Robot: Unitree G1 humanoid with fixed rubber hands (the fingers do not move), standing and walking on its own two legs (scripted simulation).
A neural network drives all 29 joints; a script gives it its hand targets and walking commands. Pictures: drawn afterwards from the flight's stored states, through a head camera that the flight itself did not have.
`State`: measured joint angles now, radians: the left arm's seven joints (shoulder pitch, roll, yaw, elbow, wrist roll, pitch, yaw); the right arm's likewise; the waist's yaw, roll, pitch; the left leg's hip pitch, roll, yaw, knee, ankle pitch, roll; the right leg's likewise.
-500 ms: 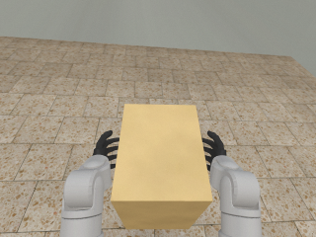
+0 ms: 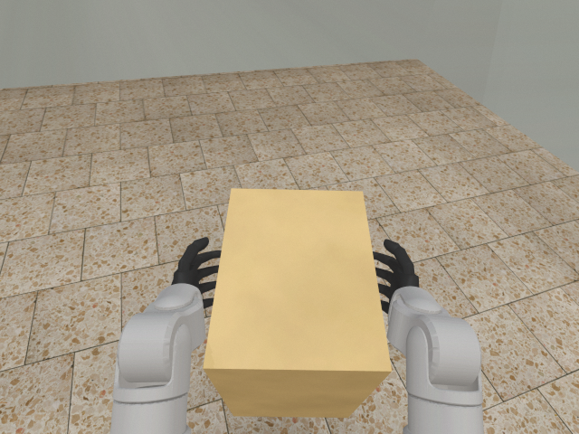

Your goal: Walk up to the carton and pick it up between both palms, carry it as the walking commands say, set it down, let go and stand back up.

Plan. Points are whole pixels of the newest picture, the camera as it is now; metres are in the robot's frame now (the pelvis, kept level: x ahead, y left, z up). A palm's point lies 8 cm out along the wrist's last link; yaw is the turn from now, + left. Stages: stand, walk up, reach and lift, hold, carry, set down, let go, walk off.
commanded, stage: carry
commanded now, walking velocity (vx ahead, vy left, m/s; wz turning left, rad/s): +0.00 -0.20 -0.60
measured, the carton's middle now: (293, 311) +0.30 +0.01 +0.02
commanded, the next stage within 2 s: none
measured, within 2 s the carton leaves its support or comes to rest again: neither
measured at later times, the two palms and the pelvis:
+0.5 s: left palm (393, 330) +0.25 -0.10 +0.09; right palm out of the picture +0.15 -0.35 +0.09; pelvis -0.06 -0.12 -0.01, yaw -17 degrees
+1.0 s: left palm out of the picture +0.15 -0.27 +0.09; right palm out of the picture -0.01 -0.48 +0.08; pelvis -0.15 -0.20 -0.01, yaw -36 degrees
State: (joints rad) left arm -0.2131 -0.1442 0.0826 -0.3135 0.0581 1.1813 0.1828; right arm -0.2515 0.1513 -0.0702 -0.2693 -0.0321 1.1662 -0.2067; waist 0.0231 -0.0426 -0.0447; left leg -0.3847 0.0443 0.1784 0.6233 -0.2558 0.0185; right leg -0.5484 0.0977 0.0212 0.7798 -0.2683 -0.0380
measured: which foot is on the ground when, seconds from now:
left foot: down 0.00-0.28, up 0.30-0.56, down 0.58-0.92, up 0.94-1.00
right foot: up 0.00-0.26, down 0.28-0.60, up 0.62-0.90, down 0.92-1.00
